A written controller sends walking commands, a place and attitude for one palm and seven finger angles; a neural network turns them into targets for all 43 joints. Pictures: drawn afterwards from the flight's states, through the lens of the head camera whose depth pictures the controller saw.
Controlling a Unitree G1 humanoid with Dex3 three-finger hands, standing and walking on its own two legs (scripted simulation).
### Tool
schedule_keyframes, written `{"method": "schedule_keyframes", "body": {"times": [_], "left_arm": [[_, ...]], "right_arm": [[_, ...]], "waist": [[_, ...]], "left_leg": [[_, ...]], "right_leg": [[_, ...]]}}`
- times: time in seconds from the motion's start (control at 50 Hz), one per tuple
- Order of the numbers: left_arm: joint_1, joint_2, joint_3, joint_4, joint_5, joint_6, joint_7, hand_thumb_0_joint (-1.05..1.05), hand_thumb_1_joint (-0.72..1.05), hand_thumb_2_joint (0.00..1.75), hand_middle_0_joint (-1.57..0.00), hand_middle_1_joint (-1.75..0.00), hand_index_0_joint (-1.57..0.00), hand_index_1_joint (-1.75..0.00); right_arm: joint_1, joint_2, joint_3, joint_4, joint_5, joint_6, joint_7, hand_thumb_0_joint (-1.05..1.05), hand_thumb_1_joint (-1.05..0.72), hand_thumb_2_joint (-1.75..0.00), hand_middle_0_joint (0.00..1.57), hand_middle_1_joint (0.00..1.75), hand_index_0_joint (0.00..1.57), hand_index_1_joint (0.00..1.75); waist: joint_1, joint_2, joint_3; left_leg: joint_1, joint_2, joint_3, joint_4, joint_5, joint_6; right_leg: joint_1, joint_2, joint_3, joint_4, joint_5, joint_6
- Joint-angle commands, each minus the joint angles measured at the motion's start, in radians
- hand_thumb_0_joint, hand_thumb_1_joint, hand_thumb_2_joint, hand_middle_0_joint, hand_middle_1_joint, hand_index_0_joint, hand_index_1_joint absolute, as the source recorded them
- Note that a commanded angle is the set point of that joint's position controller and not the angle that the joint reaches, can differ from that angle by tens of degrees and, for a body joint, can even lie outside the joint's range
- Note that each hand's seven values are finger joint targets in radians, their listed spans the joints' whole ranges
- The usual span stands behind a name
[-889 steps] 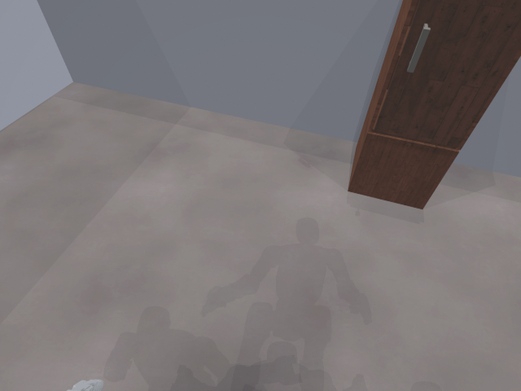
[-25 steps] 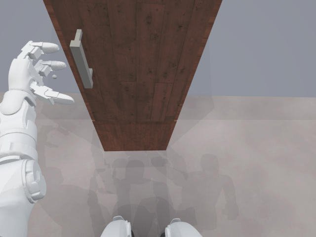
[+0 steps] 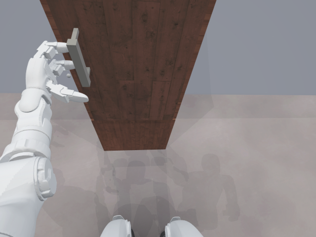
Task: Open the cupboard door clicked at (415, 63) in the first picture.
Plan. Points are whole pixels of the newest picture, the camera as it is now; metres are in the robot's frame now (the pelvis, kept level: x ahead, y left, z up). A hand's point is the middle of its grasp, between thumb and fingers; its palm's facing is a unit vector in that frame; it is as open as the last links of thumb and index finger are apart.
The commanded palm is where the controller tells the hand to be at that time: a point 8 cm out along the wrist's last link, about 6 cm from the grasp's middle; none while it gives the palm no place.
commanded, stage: slide the fingers in behind the handle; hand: left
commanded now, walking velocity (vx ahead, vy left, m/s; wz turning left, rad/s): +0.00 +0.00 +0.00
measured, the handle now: (81, 59) +0.55 +0.17 +0.08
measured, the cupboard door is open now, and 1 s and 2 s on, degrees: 0 0 0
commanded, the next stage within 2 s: close the thumb around the handle in 1.06 s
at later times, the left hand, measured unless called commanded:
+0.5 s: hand (79, 77) +0.49 +0.17 +0.09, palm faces -0.01 -1.00 +0.00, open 13.9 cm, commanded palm +0.47 +0.21 +0.09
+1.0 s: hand (88, 76) +0.49 +0.14 +0.09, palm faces +0.00 -1.00 -0.01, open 14.0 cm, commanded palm +0.46 +0.19 +0.09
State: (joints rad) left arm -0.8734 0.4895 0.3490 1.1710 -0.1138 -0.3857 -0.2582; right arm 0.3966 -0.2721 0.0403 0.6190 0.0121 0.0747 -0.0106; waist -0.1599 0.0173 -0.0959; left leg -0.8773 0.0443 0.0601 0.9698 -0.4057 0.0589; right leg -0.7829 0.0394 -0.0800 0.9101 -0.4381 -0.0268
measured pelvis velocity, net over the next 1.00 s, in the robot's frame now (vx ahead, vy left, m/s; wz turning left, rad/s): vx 0.00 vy -0.01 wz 0.01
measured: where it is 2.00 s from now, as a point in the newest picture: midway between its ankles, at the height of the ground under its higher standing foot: outside the picture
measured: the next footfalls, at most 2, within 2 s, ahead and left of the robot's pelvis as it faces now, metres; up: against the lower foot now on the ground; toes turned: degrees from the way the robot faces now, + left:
none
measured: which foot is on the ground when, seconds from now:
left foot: down 0.00-1.00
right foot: down 0.00-1.00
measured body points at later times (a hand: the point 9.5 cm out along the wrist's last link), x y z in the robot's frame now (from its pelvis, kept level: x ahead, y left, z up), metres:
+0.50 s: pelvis +0.01 -0.01 +0.00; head +0.10 +0.01 +0.44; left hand +0.48 +0.22 +0.09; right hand +0.03 -0.27 -0.11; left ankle +0.03 +0.08 -0.68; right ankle +0.00 -0.11 -0.68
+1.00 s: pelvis +0.00 -0.01 +0.00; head +0.10 +0.00 +0.44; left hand +0.49 +0.20 +0.09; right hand +0.01 -0.27 -0.11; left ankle +0.03 +0.08 -0.68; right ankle +0.00 -0.11 -0.68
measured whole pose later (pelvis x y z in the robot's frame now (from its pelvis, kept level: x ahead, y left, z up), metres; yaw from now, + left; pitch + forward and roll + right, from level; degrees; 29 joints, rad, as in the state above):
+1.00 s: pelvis +0.00 -0.01 +0.00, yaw +0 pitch +17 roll -2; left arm -0.86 0.39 0.30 1.15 -0.11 -0.41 -0.16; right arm 0.40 -0.26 0.03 0.63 0.01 0.07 0.01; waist -0.15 0.02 -0.10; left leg -0.86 0.04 0.05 0.96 -0.40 0.04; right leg -0.78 0.04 -0.08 0.92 -0.45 -0.04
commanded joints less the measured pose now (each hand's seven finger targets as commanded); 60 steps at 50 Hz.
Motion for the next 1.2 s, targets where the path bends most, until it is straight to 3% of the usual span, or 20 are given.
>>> {"method": "schedule_keyframes", "body": {"times": [0.0,0.02,0.1,0.18,0.26,0.28,0.32,0.36,0.42,0.5,0.52,0.54,0.62,0.74,0.92,0.96,1.0,1.06,1.14,1.18], "left_arm": [[-0.45,0.219,0.022,-0.215,-0.019,-0.07,0.006,0.0,-0.5,0.3,-0.3,-1.2,-0.3,-1.2],[-0.449,0.246,0.04,-0.217,-0.017,-0.07,0.007,0.0,-0.5,0.3,-0.3,-1.2,-0.3,-1.2],[-0.454,0.196,0.001,-0.215,-0.018,-0.062,0.008,0.0,-0.5,0.3,-0.3,-1.2,-0.3,-1.2],[-0.432,0.229,0.036,-0.243,-0.023,-0.068,0.016,0.0,-0.5,0.3,-0.3,-1.2,-0.3,-1.2],[-0.389,0.162,-0.003,-0.292,-0.025,-0.079,0.021,0.0,-0.5,0.3,-0.3,-1.2,-0.3,-1.2],[-0.382,0.133,-0.021,-0.271,-0.029,-0.071,0.023,0.0,-0.5,0.3,-0.3,-1.2,-0.3,-1.2],[-0.397,0.156,-0.004,-0.245,-0.03,-0.06,0.03,0.0,-0.5,0.3,-0.3,-1.2,-0.3,-1.2],[-0.384,0.18,0.02,-0.247,-0.028,-0.055,0.039,0.0,-0.5,0.3,-0.3,-1.2,-0.3,-1.2],[-0.427,0.15,-0.008,-0.295,-0.018,-0.083,0.051,0.0,-0.5,0.3,-0.3,-1.2,-0.3,-1.2],[-0.439,0.088,-0.044,-0.28,-0.024,-0.1,0.063,0.0,-0.5,0.3,-0.3,-1.2,-0.3,-1.2],[-0.414,0.121,-0.016,-0.274,-0.02,-0.101,0.069,0.0,-0.5,0.3,-0.3,-1.2,-0.3,-1.2],[-0.404,0.065,-0.064,-0.266,-0.02,-0.094,0.068,0.0,-0.5,0.3,-0.3,-1.2,-0.3,-1.2],[-0.454,0.052,-0.072,-0.236,-0.008,-0.08,0.096,0.0,-0.5,0.3,-0.3,-1.2,-0.3,-1.2],[-0.467,0.112,-0.032,-0.234,0.013,-0.099,0.118,0.0,-0.5,0.3,-0.3,-1.2,-0.3,-1.2],[-0.457,0.096,-0.041,-0.238,-0.003,-0.096,0.096,0.0,-0.5,0.3,-0.3,-1.2,-0.3,-1.2],[-0.438,0.122,-0.019,-0.243,-0.005,-0.098,0.097,0.0,-0.5,0.3,-0.3,-1.2,-0.3,-1.2],[-0.427,0.088,-0.041,-0.254,-0.007,-0.103,0.095,0.0,-0.5,0.3,-0.3,-1.2,-0.3,-1.2],[-0.425,0.119,-0.026,-0.218,-0.004,-0.09,0.096,0.0,-0.5,0.3,-0.3,-1.2,-0.3,-1.2],[-0.446,0.112,-0.034,-0.226,-0.004,-0.094,0.096,0.0,-0.5,0.3,-0.3,-1.2,-0.3,-1.2],[-0.459,0.097,-0.043,-0.24,-0.004,-0.1,0.096,0.0,-0.39,0.35,-0.31,-1.21,-0.31,-1.21]], "right_arm": [[0.144,-0.186,-0.073,-0.054,-0.002,-0.025,-0.006,0.0,-0.9,-0.9,0.2,0.3,0.2,0.3],[0.143,-0.187,-0.072,-0.052,-0.002,-0.024,-0.006,0.0,-0.9,-0.9,0.2,0.3,0.2,0.3],[0.141,-0.18,-0.071,-0.056,0.0,-0.022,-0.005,0.0,-0.9,-0.9,0.2,0.3,0.2,0.3],[0.139,-0.179,-0.073,-0.058,-0.001,-0.022,-0.001,0.0,-0.9,-0.9,0.2,0.3,0.2,0.3],[0.133,-0.168,-0.08,-0.061,0.0,-0.018,0.006,0.0,-0.9,-0.9,0.2,0.3,0.2,0.3],[0.13,-0.166,-0.08,-0.061,0.001,-0.017,0.009,0.0,-0.9,-0.9,0.2,0.3,0.2,0.3],[0.134,-0.173,-0.079,-0.057,0.002,-0.015,0.006,0.0,-0.9,-0.9,0.2,0.3,0.2,0.3],[0.132,-0.172,-0.079,-0.063,0.002,-0.015,0.005,0.0,-0.9,-0.9,0.2,0.3,0.2,0.3],[0.124,-0.163,-0.079,-0.061,0.0,-0.021,0.009,0.0,-0.9,-0.9,0.2,0.3,0.2,0.3],[0.124,-0.16,-0.083,-0.048,-0.003,-0.028,0.014,0.0,-0.9,-0.9,0.2,0.3,0.2,0.3],[0.124,-0.166,-0.085,-0.048,-0.002,-0.026,0.014,0.0,-0.9,-0.9,0.2,0.3,0.2,0.3],[0.114,-0.159,-0.082,-0.055,0.001,-0.027,0.017,0.0,-0.9,-0.9,0.2,0.3,0.2,0.3],[0.117,-0.162,-0.082,-0.049,-0.003,-0.029,0.019,0.0,-0.9,-0.9,0.2,0.3,0.2,0.3],[0.121,-0.164,-0.079,-0.047,-0.007,-0.034,0.018,0.0,-0.9,-0.9,0.2,0.3,0.2,0.3],[0.125,-0.161,-0.078,-0.05,-0.003,-0.032,0.014,0.0,-0.9,-0.9,0.2,0.3,0.2,0.3],[0.128,-0.164,-0.08,-0.05,-0.003,-0.032,0.013,0.0,-0.9,-0.9,0.2,0.3,0.2,0.3],[0.128,-0.158,-0.08,-0.054,-0.004,-0.033,0.015,0.0,-0.9,-0.9,0.2,0.3,0.2,0.3],[0.129,-0.166,-0.08,-0.049,0.0,-0.027,0.012,0.0,-0.9,-0.9,0.2,0.3,0.2,0.3],[0.129,-0.163,-0.078,-0.046,-0.001,-0.029,0.01,0.0,-0.9,-0.9,0.2,0.3,0.2,0.3],[0.128,-0.161,-0.081,-0.044,-0.002,-0.032,0.011,0.0,-0.9,-0.9,0.2,0.3,0.2,0.3]], "waist": [[-0.011,0.1,-0.442],[-0.003,0.105,-0.451],[-0.017,0.094,-0.418],[0.003,0.099,-0.451],[0.013,0.127,-0.488],[0.003,0.098,-0.455],[-0.005,0.063,-0.418],[0.01,0.048,-0.418],[0.005,0.107,-0.443],[-0.009,0.094,-0.431],[0.007,0.088,-0.454],[-0.002,0.094,-0.441],[-0.017,0.074,-0.398],[-0.009,0.056,-0.431],[-0.007,0.076,-0.443],[0.002,0.06,-0.446],[0.003,0.082,-0.452],[-0.007,0.041,-0.396],[-0.011,0.065,-0.417],[-0.01,0.082,-0.425]], "left_leg": [[0.451,-0.012,-0.126,-0.094,0.318,-0.022],[0.445,-0.011,-0.124,-0.092,0.328,-0.023],[0.427,-0.014,-0.118,-0.09,0.315,-0.02],[0.419,-0.018,-0.108,-0.086,0.339,-0.02],[0.478,-0.016,-0.108,-0.083,0.408,-0.027],[0.464,-0.016,-0.107,-0.087,0.385,-0.025],[0.419,-0.019,-0.101,-0.091,0.356,-0.019],[0.386,-0.025,-0.094,-0.094,0.331,-0.016],[0.438,-0.024,-0.101,-0.09,0.355,-0.021],[0.461,-0.022,-0.109,-0.084,0.352,-0.024],[0.462,-0.021,-0.111,-0.087,0.362,-0.027],[0.458,-0.024,-0.107,-0.088,0.346,-0.026],[0.429,-0.024,-0.11,-0.092,0.3,-0.024],[0.397,-0.029,-0.105,-0.083,0.29,-0.02],[0.403,-0.032,-0.097,-0.087,0.303,-0.019],[0.393,-0.031,-0.097,-0.092,0.295,-0.019],[0.416,-0.033,-0.098,-0.09,0.321,-0.02],[0.36,-0.033,-0.091,-0.095,0.271,-0.016],[0.383,-0.032,-0.096,-0.093,0.282,-0.017],[0.405,-0.031,-0.097,-0.091,0.29,-0.019]], "right_leg": [[0.023,0.03,0.051,-0.11,0.27,0.004],[0.034,0.029,0.053,-0.107,0.283,0.005],[0.032,0.03,0.054,-0.112,0.286,0.006],[0.076,0.029,0.062,-0.109,0.324,0.007],[0.075,0.031,0.053,-0.102,0.372,0.005],[0.066,0.033,0.051,-0.11,0.358,0.007],[0.078,0.03,0.057,-0.115,0.356,0.011],[0.112,0.029,0.064,-0.118,0.355,0.012],[0.085,0.027,0.063,-0.11,0.356,0.007],[0.053,0.03,0.056,-0.109,0.337,0.005],[0.065,0.028,0.055,-0.103,0.344,0.005],[0.052,0.028,0.056,-0.108,0.333,0.006],[0.024,0.025,0.055,-0.112,0.296,0.009],[0.063,0.022,0.066,-0.106,0.306,0.01],[0.083,0.024,0.069,-0.112,0.332,0.011],[0.103,0.024,0.069,-0.115,0.328,0.01],[0.097,0.026,0.065,-0.11,0.344,0.006],[0.097,0.024,0.073,-0.124,0.319,0.012],[0.087,0.023,0.072,-0.12,0.319,0.01],[0.076,0.024,0.07,-0.12,0.319,0.01]]}}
